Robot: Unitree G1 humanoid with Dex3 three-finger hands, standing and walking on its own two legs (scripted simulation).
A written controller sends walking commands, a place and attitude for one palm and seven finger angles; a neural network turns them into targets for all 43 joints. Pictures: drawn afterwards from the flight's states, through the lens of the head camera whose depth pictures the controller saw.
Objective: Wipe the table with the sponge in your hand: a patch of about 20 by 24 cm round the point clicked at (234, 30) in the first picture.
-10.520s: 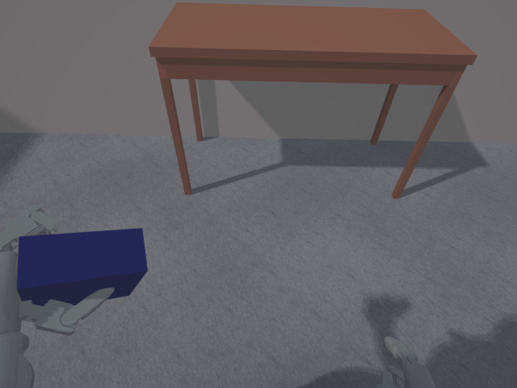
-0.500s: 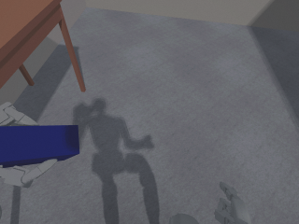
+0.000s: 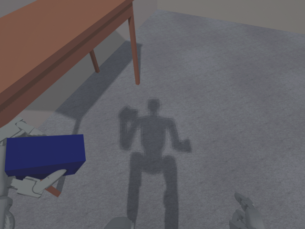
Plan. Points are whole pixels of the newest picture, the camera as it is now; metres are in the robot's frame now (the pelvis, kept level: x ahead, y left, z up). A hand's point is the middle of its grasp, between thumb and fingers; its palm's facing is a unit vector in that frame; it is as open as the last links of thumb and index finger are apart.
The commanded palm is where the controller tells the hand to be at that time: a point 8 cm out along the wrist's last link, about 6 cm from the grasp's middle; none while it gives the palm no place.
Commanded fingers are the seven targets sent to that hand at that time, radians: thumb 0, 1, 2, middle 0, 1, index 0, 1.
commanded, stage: turn to face it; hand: left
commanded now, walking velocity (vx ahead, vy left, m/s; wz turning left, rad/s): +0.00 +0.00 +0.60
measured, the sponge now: (57, 158) +0.23 +0.20 +0.14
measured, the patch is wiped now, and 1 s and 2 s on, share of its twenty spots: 0.00 0.00 0.00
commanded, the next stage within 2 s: take the last steps up to it in 1.06 s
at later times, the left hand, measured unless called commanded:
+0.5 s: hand out of the picture +0.05 +0.28 +0.18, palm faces +0.60 -0.64 -0.48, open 9.3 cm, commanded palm -0.01 +0.31 +0.17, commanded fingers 0.00 0.10 1.30 -1.20 -1.60 -1.20 -1.60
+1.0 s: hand out of the picture -0.10 +0.29 +0.17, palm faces +0.76 -0.49 -0.42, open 9.3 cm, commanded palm -0.17 +0.29 +0.17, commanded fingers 0.00 0.10 1.30 -1.20 -1.60 -1.20 -1.60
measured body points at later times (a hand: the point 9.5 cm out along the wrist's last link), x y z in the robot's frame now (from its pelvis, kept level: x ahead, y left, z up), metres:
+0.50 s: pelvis -0.08 +0.00 -0.01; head -0.04 -0.01 +0.44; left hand +0.01 +0.32 +0.20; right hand +0.14 -0.13 -0.11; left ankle -0.06 +0.15 -0.74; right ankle -0.06 -0.11 -0.72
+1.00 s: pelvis -0.15 -0.03 -0.02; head -0.13 +0.00 +0.43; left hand -0.14 +0.31 +0.19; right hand +0.14 -0.16 -0.08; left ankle -0.23 +0.06 -0.74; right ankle -0.08 -0.12 -0.71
